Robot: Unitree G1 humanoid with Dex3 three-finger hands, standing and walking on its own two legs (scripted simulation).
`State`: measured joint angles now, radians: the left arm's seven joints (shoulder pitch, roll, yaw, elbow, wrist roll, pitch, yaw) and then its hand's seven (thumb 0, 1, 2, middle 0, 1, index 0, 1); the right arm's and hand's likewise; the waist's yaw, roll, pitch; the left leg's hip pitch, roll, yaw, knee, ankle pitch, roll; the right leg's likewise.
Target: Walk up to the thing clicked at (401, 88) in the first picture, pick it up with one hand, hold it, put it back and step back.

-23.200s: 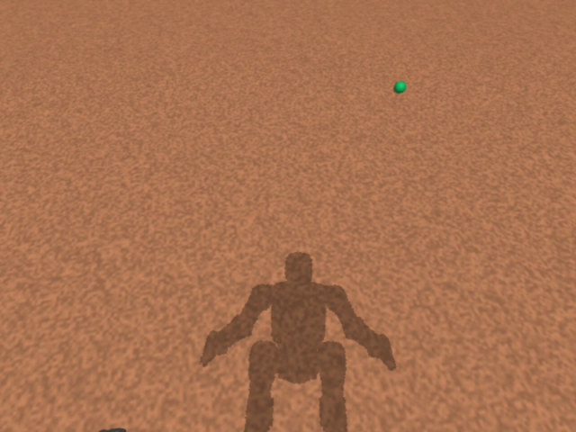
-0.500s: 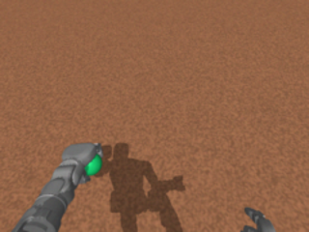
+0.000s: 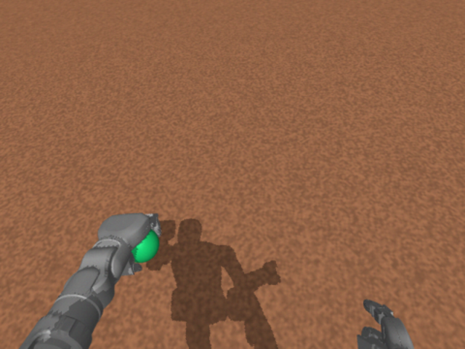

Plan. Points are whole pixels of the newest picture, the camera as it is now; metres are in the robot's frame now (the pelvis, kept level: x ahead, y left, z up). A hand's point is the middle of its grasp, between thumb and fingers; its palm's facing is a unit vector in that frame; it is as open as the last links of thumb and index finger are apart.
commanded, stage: hold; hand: left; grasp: from above
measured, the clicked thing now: (141, 244) +0.31 +0.21 -0.05
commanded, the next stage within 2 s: crouch in 0.50 s
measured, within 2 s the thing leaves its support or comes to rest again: neither
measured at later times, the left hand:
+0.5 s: hand (135, 250) +0.29 +0.22 -0.04, palm faces -0.45 -0.06 -0.89, open 9.4 cm
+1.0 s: hand (144, 269) +0.29 +0.22 -0.12, palm faces -0.50 -0.02 -0.86, open 9.4 cm
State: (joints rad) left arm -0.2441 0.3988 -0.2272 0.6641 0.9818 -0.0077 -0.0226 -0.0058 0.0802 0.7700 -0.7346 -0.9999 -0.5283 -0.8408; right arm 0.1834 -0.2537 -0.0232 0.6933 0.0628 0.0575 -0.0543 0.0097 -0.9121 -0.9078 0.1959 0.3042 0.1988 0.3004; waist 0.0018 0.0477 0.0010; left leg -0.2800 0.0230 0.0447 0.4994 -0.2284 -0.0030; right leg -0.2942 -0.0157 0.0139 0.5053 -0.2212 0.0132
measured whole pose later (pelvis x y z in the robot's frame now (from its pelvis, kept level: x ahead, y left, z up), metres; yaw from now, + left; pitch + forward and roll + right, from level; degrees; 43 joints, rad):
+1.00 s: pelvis +0.00 +0.00 -0.02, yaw +1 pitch +7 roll +0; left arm -0.33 0.36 -0.22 0.93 1.09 -0.04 0.20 0.00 0.07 0.77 -0.64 -0.97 -0.53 -0.85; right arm 0.17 -0.25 -0.04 0.72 0.03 0.06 -0.02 0.01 -0.90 -0.90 0.20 0.30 0.20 0.30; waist -0.03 0.00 -0.01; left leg -0.52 0.02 0.01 0.68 -0.29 -0.01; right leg -0.52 -0.02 -0.01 0.68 -0.29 0.01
